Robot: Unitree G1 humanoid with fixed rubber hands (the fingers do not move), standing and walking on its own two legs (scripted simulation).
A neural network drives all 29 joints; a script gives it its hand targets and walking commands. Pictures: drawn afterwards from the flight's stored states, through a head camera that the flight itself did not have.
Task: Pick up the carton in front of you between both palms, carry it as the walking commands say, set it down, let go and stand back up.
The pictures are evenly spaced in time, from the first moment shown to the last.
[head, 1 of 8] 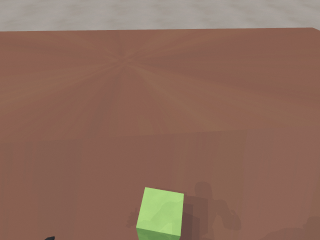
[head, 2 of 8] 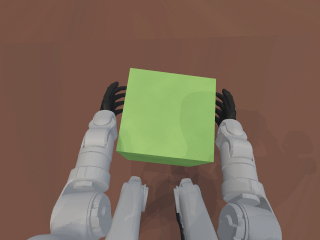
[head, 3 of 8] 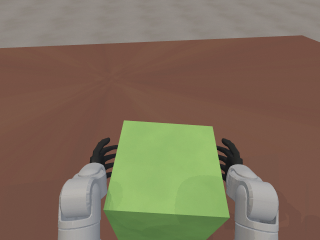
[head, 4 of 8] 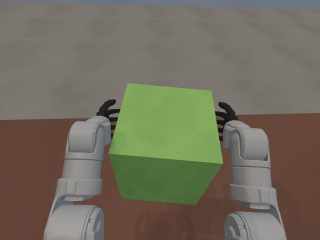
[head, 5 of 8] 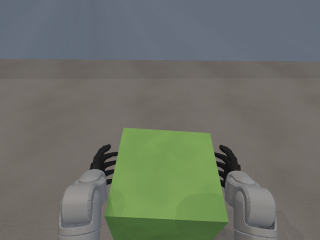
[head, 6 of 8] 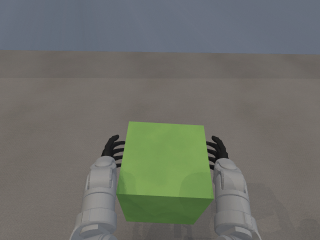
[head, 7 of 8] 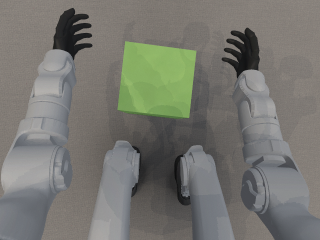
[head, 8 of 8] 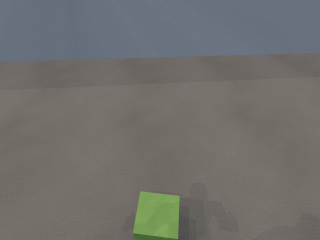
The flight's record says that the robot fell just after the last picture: no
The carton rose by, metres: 0.68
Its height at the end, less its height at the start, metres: -0.29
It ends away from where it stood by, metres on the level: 5.40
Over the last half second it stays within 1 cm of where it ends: yes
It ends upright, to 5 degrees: yes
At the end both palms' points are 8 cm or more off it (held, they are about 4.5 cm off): yes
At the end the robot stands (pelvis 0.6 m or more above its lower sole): yes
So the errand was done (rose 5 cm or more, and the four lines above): yes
